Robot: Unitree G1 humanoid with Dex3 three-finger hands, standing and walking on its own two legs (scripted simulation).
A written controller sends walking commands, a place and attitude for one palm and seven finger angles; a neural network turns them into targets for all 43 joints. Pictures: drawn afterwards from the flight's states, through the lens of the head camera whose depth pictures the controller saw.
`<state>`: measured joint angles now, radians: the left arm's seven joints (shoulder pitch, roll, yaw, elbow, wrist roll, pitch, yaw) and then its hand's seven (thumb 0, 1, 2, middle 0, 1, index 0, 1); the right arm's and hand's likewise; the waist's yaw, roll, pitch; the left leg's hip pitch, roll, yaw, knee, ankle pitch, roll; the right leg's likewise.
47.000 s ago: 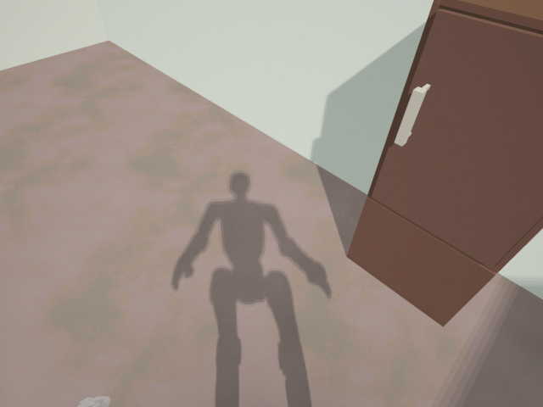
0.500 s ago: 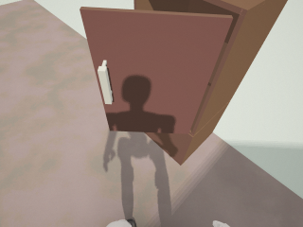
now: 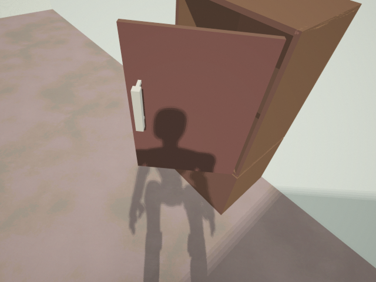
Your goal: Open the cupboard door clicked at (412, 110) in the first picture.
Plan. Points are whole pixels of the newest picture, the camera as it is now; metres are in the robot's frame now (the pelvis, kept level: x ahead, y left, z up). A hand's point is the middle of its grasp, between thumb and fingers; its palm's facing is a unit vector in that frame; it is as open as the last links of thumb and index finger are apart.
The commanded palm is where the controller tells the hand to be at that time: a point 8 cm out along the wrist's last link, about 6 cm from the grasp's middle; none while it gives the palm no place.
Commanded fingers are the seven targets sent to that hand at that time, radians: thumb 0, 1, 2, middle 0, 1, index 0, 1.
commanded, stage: come to a stop and stand still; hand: left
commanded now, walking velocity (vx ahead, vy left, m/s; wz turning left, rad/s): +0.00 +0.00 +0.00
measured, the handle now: (139, 106) +0.59 +0.20 +0.01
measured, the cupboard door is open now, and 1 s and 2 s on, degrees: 44 44 44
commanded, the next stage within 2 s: look again from close up in 1.62 s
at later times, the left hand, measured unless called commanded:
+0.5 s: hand out of the picture +0.05 +0.25 -0.17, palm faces +0.01 -0.97 -0.24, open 7.3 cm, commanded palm none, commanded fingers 0.00 0.90 0.90 -0.20 -0.30 -0.20 -0.30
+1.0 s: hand out of the picture -0.08 +0.21 -0.17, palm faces -0.01 -0.98 -0.18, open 7.4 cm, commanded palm none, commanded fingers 0.00 0.90 0.90 -0.20 -0.30 -0.20 -0.30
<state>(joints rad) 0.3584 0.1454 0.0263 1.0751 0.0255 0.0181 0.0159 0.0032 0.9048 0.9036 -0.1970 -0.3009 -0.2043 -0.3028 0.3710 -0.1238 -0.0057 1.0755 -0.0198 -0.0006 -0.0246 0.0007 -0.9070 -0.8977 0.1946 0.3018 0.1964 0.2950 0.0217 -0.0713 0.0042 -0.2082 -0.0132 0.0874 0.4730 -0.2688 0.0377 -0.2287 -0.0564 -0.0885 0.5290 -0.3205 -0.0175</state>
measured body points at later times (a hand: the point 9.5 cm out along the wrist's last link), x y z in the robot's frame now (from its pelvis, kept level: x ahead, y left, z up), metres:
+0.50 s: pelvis -0.01 +0.05 +0.00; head -0.03 +0.07 +0.45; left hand +0.05 +0.30 -0.15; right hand +0.05 -0.20 -0.14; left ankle -0.01 +0.10 -0.74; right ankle -0.01 -0.12 -0.74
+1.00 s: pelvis -0.04 +0.05 +0.00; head -0.05 +0.05 +0.45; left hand -0.07 +0.27 -0.16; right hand -0.05 -0.19 -0.15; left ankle -0.01 +0.10 -0.74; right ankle -0.01 -0.12 -0.74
